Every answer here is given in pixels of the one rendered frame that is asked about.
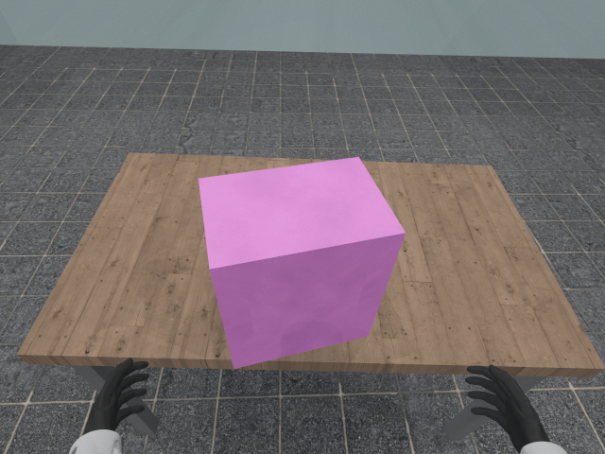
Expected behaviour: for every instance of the carton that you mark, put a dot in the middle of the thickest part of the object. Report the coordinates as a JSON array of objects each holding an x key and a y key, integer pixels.
[{"x": 300, "y": 256}]

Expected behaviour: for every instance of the robot left forearm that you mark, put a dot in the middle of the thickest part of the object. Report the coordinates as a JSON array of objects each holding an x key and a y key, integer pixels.
[{"x": 102, "y": 441}]

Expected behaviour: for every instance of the robot right hand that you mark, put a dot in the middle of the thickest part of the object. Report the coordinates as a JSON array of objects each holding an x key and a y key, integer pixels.
[{"x": 515, "y": 413}]

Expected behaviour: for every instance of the table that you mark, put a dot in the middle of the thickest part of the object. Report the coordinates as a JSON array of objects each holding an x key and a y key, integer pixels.
[{"x": 469, "y": 286}]

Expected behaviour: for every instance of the robot left hand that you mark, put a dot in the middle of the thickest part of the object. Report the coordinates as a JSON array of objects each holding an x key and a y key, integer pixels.
[{"x": 106, "y": 413}]

